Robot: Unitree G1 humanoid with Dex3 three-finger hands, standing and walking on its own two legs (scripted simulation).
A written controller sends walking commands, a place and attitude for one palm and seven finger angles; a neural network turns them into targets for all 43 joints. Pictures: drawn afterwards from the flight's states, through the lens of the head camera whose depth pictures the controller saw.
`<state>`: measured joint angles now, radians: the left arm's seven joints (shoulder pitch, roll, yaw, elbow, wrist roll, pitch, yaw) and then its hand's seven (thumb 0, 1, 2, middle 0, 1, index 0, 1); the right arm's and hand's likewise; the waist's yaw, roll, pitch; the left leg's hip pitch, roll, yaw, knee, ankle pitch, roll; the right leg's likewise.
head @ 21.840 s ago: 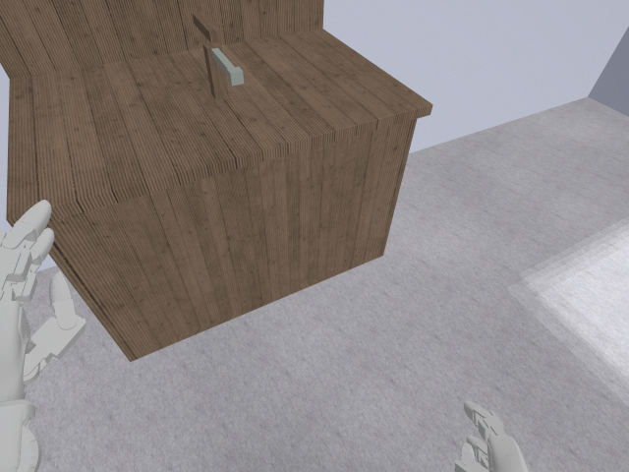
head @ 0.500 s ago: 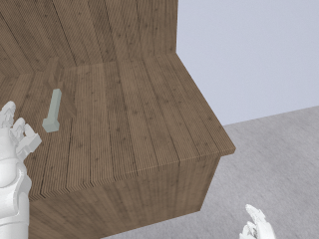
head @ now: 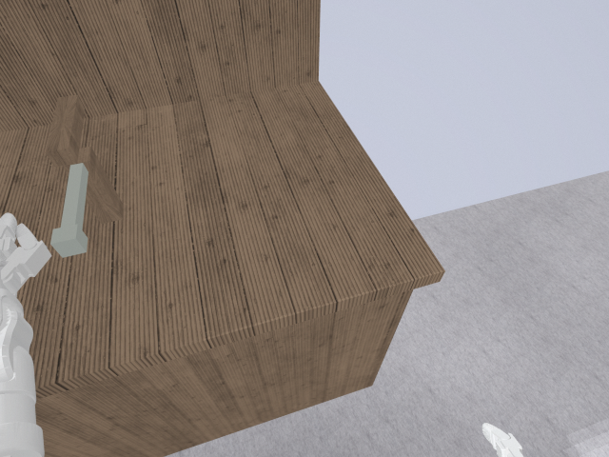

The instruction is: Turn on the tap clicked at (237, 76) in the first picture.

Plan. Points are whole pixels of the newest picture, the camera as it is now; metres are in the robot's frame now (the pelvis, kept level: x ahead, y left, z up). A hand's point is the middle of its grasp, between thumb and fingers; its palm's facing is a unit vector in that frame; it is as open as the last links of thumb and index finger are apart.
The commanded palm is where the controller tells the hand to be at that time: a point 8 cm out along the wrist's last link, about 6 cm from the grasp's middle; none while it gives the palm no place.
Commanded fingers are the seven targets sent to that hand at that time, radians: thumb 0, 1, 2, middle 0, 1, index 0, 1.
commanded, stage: reach beside the lever's end, fingers flat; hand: left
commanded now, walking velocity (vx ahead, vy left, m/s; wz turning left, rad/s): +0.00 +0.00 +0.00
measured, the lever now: (70, 240) +0.34 +0.32 +0.12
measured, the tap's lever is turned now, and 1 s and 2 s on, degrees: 0 1 31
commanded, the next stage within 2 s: push the lever round in 0.26 s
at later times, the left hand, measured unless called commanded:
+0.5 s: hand (43, 260) +0.31 +0.34 +0.12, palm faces +0.55 -0.83 -0.08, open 7.8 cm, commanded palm +0.26 +0.36 +0.11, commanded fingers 0.00 0.90 0.90 -0.15 -0.15 -0.15 -0.15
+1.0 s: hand (60, 257) +0.31 +0.32 +0.12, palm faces +0.56 -0.83 -0.08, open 7.8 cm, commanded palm +0.27 +0.35 +0.11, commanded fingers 0.00 0.90 0.90 -0.15 -0.15 -0.15 -0.15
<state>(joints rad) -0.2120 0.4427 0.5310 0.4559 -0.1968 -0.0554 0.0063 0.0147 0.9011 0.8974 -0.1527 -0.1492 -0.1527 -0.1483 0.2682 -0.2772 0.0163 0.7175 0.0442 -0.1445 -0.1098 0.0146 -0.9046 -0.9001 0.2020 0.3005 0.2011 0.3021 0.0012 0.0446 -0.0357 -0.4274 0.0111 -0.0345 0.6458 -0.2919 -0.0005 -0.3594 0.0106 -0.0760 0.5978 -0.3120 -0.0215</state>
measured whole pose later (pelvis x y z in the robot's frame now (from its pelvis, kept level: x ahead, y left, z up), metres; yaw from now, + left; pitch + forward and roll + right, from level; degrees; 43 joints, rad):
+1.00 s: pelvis +0.00 -0.01 +0.00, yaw +1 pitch +3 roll -1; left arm -0.17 0.36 0.46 0.35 -0.19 -0.05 0.08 0.01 0.90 0.90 -0.15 -0.15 -0.15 -0.15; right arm 0.24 -0.27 0.02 0.72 0.05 -0.12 -0.11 0.01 -0.90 -0.90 0.20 0.30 0.20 0.30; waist 0.02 0.05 -0.04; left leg -0.41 0.01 -0.05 0.65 -0.29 -0.01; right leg -0.34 0.01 -0.09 0.61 -0.32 -0.03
